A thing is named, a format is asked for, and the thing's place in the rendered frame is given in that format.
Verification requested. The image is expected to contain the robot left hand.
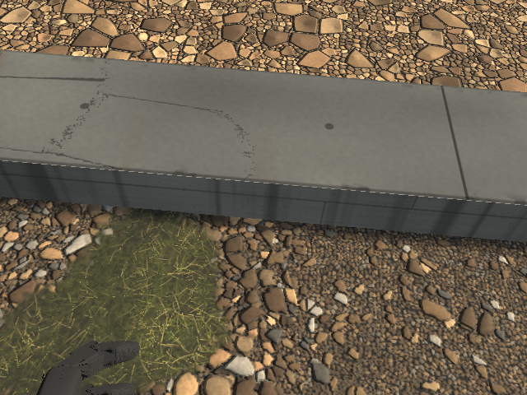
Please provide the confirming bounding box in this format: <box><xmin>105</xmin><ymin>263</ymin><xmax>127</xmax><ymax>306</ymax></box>
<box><xmin>36</xmin><ymin>341</ymin><xmax>140</xmax><ymax>395</ymax></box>

